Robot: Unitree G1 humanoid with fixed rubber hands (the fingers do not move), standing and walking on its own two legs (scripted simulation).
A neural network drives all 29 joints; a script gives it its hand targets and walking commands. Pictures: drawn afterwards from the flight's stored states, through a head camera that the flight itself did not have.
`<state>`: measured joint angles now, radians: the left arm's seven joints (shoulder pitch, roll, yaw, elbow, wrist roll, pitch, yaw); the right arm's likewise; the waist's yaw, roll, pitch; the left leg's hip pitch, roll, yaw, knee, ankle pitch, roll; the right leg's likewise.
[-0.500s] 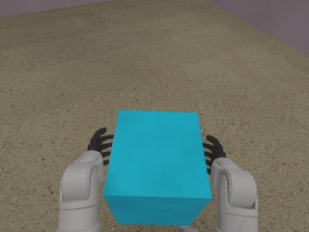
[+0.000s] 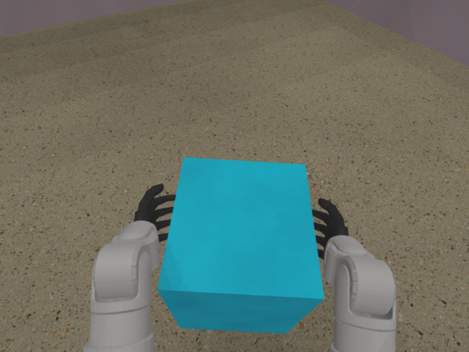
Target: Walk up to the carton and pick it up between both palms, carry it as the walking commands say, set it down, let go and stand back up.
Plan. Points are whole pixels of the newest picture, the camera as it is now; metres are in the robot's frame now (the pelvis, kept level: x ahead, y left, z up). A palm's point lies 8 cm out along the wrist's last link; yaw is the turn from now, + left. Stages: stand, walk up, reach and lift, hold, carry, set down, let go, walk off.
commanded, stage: carry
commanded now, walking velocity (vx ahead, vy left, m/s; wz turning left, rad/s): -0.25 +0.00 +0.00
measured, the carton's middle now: (238, 252) +0.30 +0.01 +0.00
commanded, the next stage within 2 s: hold in 1.82 s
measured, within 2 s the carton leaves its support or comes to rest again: neither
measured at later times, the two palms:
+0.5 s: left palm (127, 343) +0.13 +0.13 +0.10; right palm out of the picture +0.12 -0.15 +0.08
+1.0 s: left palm out of the picture +0.09 +0.15 +0.09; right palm out of the picture +0.09 -0.13 +0.08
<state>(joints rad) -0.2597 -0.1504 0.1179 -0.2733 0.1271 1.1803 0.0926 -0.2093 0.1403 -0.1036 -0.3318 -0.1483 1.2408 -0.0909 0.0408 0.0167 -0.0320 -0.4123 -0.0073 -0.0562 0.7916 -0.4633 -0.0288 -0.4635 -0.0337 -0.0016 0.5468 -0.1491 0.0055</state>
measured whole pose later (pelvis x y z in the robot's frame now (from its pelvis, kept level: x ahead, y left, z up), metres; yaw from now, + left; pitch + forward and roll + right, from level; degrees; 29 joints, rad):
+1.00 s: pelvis -0.18 +0.00 +0.00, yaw +0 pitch +2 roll -1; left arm -0.24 -0.15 0.11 -0.21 0.12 1.19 0.10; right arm -0.17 0.14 -0.10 -0.26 -0.15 1.24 -0.09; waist 0.04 0.02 -0.10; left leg -0.40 0.02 -0.05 0.53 -0.16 -0.03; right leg -0.34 -0.01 -0.02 0.54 -0.24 0.00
